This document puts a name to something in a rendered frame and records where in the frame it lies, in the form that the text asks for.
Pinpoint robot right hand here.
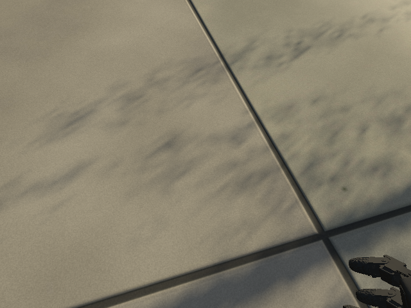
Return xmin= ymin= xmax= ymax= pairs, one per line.
xmin=343 ymin=255 xmax=411 ymax=308

